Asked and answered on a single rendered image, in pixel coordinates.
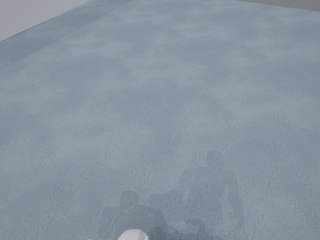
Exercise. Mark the left robot thigh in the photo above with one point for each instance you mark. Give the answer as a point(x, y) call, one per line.
point(133, 234)

